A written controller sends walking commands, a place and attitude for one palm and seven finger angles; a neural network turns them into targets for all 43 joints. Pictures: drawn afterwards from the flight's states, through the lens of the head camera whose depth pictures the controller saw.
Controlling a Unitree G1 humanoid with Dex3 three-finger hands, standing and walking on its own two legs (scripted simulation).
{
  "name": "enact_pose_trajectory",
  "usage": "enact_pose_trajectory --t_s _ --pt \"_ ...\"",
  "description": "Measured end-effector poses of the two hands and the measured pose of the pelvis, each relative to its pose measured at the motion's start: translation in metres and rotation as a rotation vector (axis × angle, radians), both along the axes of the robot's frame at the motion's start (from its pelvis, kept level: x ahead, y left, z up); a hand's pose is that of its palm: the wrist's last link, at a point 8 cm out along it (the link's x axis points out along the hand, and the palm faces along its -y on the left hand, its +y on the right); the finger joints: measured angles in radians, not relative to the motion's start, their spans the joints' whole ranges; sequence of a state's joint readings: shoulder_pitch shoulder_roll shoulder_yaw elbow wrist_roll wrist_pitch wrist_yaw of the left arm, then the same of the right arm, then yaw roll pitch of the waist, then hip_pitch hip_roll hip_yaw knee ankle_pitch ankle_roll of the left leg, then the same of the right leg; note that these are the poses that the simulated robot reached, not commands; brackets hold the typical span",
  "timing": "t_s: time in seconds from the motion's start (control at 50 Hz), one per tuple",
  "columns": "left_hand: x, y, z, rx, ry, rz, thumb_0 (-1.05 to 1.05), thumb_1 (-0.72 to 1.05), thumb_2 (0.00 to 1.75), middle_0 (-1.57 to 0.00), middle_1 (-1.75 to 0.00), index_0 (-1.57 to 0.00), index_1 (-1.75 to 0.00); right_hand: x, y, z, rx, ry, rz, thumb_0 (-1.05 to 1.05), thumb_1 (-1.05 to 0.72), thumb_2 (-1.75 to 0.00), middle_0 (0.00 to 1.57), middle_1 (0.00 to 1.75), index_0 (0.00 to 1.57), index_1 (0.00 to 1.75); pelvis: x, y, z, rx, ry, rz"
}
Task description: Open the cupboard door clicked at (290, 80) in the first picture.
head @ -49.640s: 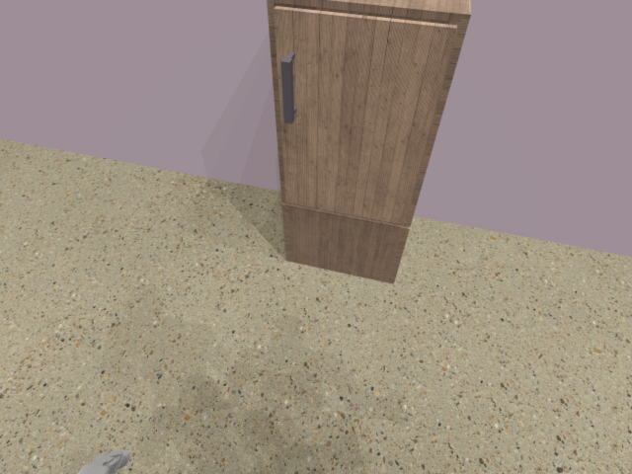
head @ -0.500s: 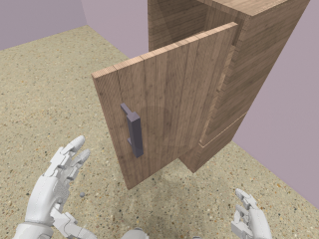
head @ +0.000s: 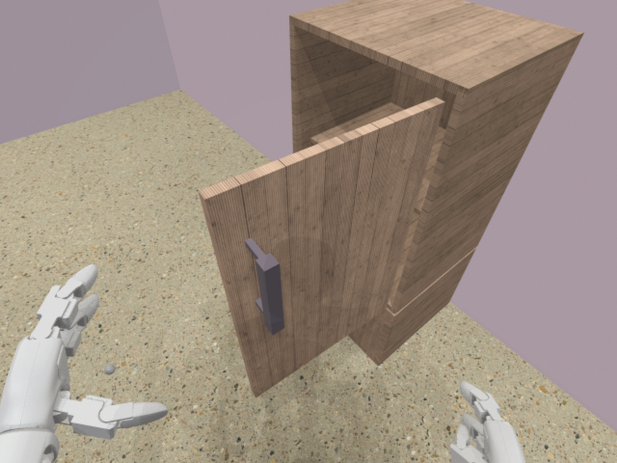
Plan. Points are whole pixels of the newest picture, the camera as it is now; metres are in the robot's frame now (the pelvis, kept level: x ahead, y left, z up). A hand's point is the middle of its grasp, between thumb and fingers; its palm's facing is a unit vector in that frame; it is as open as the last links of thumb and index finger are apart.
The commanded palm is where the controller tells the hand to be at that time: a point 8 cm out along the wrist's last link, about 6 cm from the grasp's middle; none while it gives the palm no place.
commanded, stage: draw the hand back to the body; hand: left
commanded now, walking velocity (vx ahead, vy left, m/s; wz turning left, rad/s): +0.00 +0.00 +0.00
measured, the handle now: (264, 287) +0.35 +0.10 +0.04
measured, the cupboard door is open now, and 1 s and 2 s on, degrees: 86 86 86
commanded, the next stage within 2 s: step back with the hand held close in 0.90 s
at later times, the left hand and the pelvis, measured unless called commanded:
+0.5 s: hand (72, 297) +0.22 +0.25 +0.18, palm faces +0.44 -0.80 -0.42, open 9.3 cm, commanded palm +0.17 +0.29 +0.20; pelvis +0.03 -0.01 +0.03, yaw -1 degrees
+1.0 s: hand (83, 302) +0.21 +0.24 +0.18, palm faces +0.45 -0.80 -0.41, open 7.4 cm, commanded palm +0.17 +0.27 +0.20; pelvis +0.02 -0.03 +0.03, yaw -1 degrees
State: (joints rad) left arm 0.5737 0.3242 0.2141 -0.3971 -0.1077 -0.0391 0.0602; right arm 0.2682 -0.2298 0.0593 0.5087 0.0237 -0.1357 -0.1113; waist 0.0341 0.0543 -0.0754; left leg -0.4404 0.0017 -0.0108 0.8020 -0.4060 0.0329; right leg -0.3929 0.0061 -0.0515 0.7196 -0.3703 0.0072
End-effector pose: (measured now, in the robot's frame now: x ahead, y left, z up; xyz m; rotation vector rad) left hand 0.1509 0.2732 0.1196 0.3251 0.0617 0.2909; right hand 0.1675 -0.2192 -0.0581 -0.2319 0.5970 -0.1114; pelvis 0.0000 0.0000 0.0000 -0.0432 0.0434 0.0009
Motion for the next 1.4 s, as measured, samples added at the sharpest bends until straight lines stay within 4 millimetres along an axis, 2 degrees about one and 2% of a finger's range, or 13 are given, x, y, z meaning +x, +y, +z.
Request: enact_pose_trajectory --t_s 0.12,0.28,0.42,0.56,0.62,0.68,0.82,1.04,1.16,1.28,1.4 --pt "0.001 0.006 0.013 0.056 0.012 0.078 0.00 -0.09 0.47 -0.17 -0.30 -0.17 -0.30 0.006 0.004 0.001 -0.002 0.046 0.018 0.02 -0.90 -0.90 0.21 0.30 0.20 0.30 0.009 0.001 0.012 0.012 -0.035 -0.001" --pt "0.016 0.014 0.043 0.113 -0.063 0.116 0.00 0.18 0.59 -0.18 -0.30 -0.18 -0.30 0.023 0.006 0.007 0.007 0.054 0.040 0.02 -0.90 -0.90 0.21 0.30 0.20 0.30 0.021 0.000 0.023 0.024 -0.073 -0.005" --pt "0.026 0.015 0.065 0.147 -0.115 0.120 0.01 0.42 0.69 -0.19 -0.30 -0.19 -0.30 0.037 0.001 0.013 0.017 0.047 0.047 0.02 -0.90 -0.90 0.21 0.30 0.20 0.30 0.029 -0.004 0.028 0.028 -0.091 -0.014" --pt "0.028 0.016 0.085 0.184 -0.173 0.142 0.01 0.66 0.80 -0.20 -0.30 -0.20 -0.30 0.043 -0.007 0.014 0.016 0.062 0.053 0.02 -0.90 -0.90 0.21 0.30 0.20 0.30 0.030 -0.011 0.031 0.031 -0.102 -0.014" --pt "0.028 0.015 0.088 0.185 -0.183 0.151 0.01 0.75 0.84 -0.21 -0.30 -0.21 -0.30 0.042 -0.011 0.013 0.020 0.073 0.049 0.02 -0.90 -0.90 0.21 0.30 0.20 0.30 0.030 -0.014 0.032 0.032 -0.106 -0.015" --pt "0.028 0.012 0.082 0.168 -0.161 0.151 0.01 0.81 0.86 -0.21 -0.30 -0.21 -0.30 0.039 -0.015 0.011 0.023 0.086 0.040 0.02 -0.90 -0.90 0.21 0.30 0.20 0.30 0.028 -0.016 0.033 0.033 -0.108 -0.017" --pt "0.024 0.001 0.072 0.144 -0.126 0.134 0.02 0.87 0.89 -0.21 -0.30 -0.21 -0.30 0.029 -0.026 0.009 0.013 0.105 0.022 0.02 -0.90 -0.90 0.21 0.30 0.20 0.30 0.026 -0.023 0.033 0.033 -0.116 -0.018" --pt "0.017 -0.004 0.083 0.167 -0.168 0.133 0.02 0.89 0.90 -0.21 -0.30 -0.21 -0.30 0.021 -0.033 0.009 0.023 0.090 0.009 0.02 -0.90 -0.90 0.21 0.30 0.20 0.30 0.018 -0.029 0.034 0.033 -0.131 -0.019" --pt "0.021 -0.001 0.096 0.243 -0.206 0.089 0.02 0.89 0.90 -0.21 -0.30 -0.21 -0.30 0.014 -0.036 0.011 0.017 0.106 -0.013 0.02 -0.90 -0.90 0.21 0.30 0.20 0.30 0.009 -0.026 0.033 0.021 -0.078 -0.020" --pt "0.019 -0.001 0.084 0.255 -0.125 0.012 0.02 0.89 0.90 -0.21 -0.30 -0.21 -0.30 -0.003 -0.042 0.011 0.003 0.135 -0.087 0.02 -0.90 -0.90 0.21 0.30 0.20 0.30 -0.003 -0.015 0.033 0.026 -0.045 -0.039" --pt "0.005 0.011 0.083 0.276 -0.127 -0.017 0.02 0.89 0.90 -0.22 -0.30 -0.22 -0.31 -0.028 -0.038 0.013 -0.020 0.161 -0.130 0.02 -0.90 -0.90 0.20 0.30 0.20 0.30 -0.019 -0.005 0.031 0.029 -0.043 -0.044"
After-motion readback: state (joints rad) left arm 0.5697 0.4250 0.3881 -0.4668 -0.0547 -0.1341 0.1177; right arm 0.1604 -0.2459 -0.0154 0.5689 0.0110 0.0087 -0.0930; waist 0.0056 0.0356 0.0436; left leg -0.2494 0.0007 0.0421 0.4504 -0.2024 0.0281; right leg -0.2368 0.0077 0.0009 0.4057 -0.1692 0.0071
